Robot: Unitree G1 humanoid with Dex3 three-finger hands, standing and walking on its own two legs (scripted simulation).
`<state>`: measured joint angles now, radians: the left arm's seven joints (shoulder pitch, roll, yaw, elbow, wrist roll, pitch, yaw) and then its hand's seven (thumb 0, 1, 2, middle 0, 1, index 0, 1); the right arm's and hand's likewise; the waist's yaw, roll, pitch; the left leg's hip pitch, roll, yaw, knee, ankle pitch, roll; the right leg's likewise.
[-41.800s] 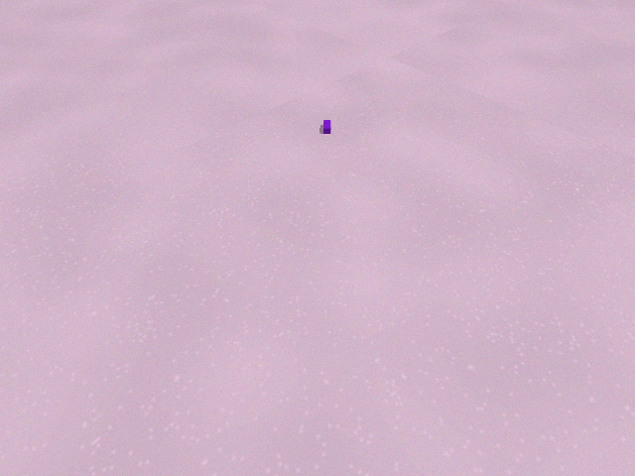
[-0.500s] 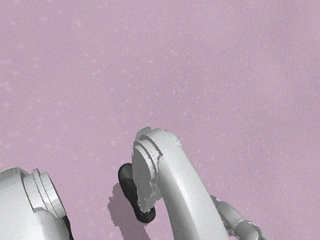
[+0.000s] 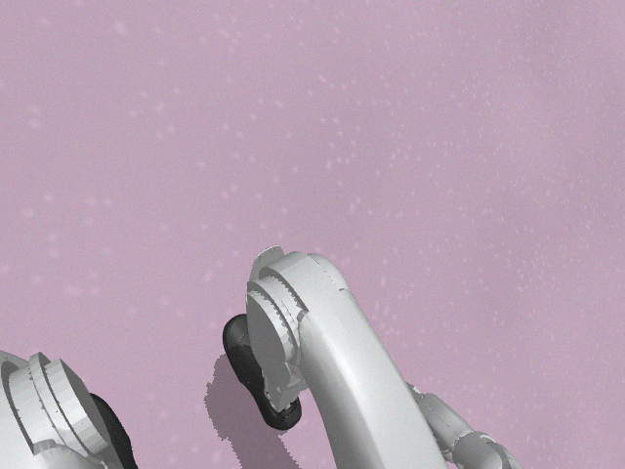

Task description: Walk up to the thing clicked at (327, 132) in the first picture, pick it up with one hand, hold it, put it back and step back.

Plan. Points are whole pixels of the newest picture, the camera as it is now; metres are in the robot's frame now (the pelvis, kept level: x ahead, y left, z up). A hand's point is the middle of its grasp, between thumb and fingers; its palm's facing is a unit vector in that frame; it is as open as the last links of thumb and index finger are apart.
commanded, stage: rest palm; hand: left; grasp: from above
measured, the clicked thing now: out of the picture +0.47 +0.41 -0.29
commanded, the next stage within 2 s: none
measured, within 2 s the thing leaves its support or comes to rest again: neither
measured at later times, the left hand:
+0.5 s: hand out of the picture +0.45 +0.39 -0.24, palm faces -0.45 -0.13 -0.88, open 14.3 cm
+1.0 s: hand out of the picture +0.45 +0.39 -0.24, palm faces -0.44 -0.14 -0.89, open 14.0 cm
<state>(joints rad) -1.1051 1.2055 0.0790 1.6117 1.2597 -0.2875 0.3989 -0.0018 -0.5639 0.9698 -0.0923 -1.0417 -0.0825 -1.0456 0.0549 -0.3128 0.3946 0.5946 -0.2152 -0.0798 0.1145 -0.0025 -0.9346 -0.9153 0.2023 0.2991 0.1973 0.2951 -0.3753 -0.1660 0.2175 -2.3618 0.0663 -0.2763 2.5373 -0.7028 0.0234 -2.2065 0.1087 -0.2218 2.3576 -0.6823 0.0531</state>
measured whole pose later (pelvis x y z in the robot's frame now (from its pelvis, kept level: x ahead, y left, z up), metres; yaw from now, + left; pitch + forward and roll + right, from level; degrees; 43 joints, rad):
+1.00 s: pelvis +0.00 +0.00 +0.00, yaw +0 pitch +26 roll -16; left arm -1.12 1.22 0.07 1.63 1.29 -0.31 0.46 0.00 -0.49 0.92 -0.12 -1.00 -0.12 -1.00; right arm 0.05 -0.34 0.40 0.58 -0.23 -0.11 0.13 0.00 -0.93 -0.91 0.20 0.30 0.20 0.30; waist -0.38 -0.19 0.22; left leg -2.36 0.07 -0.29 2.54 -0.70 0.02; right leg -2.20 0.11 -0.23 2.35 -0.67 0.05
